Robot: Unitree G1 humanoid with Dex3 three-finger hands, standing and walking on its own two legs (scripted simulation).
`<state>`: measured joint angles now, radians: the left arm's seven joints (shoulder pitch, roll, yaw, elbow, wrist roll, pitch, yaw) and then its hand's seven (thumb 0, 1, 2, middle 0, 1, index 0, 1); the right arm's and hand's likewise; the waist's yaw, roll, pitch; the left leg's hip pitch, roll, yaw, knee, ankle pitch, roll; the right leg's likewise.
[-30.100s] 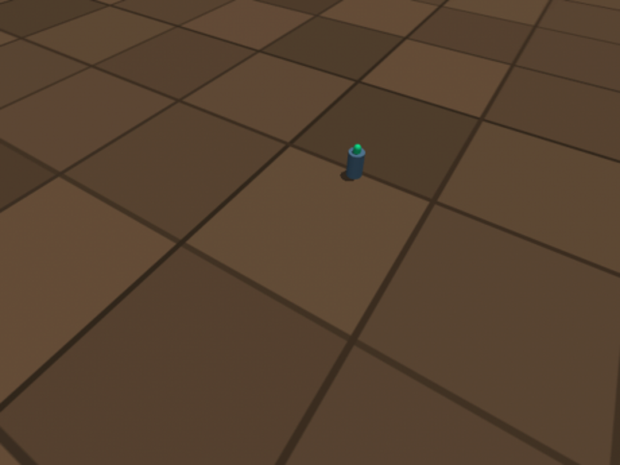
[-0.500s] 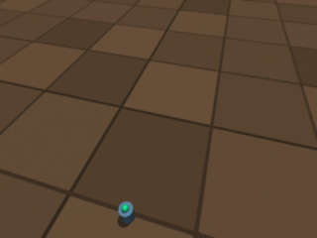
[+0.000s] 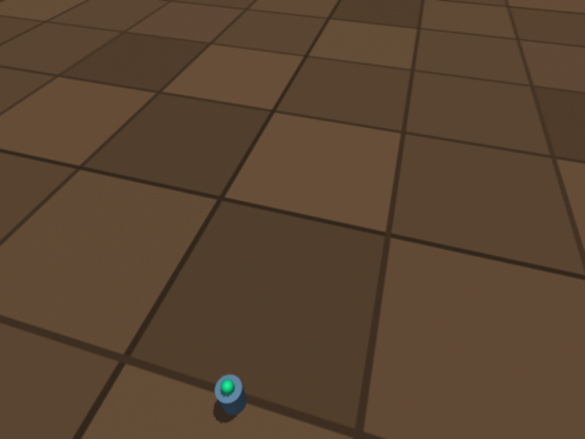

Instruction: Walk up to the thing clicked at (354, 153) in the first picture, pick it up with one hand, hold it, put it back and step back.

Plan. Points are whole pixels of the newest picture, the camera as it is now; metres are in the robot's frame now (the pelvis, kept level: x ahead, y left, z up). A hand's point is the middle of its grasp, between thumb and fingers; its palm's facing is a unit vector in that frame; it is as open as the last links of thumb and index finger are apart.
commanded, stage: stand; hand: left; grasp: from the side
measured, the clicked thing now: (230, 393) +0.37 +0.20 -0.69
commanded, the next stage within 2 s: step back in 0.08 s
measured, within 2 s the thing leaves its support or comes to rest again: neither
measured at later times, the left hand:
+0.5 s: hand out of the picture +0.08 +0.32 -0.18, palm faces -0.02 -0.93 -0.36, open 7.4 cm
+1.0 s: hand out of the picture -0.05 +0.31 -0.15, palm faces -0.03 -0.91 -0.40, open 7.4 cm
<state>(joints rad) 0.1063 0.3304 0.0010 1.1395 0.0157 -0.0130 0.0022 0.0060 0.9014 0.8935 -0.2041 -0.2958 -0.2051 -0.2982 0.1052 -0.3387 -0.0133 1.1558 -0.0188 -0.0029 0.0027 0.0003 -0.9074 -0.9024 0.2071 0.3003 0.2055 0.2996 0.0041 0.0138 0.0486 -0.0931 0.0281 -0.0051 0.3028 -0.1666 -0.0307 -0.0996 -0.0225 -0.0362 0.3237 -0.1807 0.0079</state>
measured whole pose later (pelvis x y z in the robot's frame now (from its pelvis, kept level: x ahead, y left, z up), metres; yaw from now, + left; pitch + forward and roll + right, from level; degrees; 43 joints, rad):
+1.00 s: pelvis -0.17 +0.05 -0.02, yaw -2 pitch -1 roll +1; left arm 0.14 0.34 0.06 0.81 0.03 0.04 0.01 0.01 0.90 0.89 -0.21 -0.30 -0.21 -0.30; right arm 0.14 -0.41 -0.04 0.88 0.00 0.04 -0.02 0.00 -0.91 -0.90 0.21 0.30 0.21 0.30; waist 0.02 0.02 0.16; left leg -0.40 -0.11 -0.11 1.05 -0.52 -0.02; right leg -0.31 0.00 0.04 0.59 -0.26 -0.02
